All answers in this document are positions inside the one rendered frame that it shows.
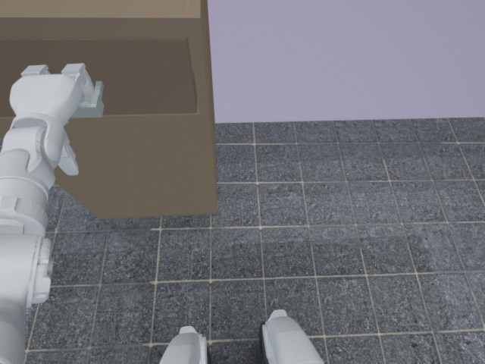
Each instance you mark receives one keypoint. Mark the left robot thigh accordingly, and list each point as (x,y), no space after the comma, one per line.
(186,348)

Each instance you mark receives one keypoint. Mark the right robot shin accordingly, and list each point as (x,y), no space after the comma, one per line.
(276,313)

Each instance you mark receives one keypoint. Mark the drawer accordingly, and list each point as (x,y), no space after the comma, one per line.
(141,75)

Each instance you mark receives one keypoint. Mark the handle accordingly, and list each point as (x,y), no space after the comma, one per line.
(91,106)

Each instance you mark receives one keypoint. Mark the robot left forearm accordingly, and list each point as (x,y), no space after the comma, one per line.
(31,150)

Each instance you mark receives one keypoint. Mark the robot left upper arm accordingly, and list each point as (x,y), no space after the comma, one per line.
(25,278)

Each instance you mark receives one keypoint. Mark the robot left hand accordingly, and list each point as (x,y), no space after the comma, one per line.
(55,95)

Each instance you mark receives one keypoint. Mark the cabinet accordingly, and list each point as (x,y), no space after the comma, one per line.
(133,166)

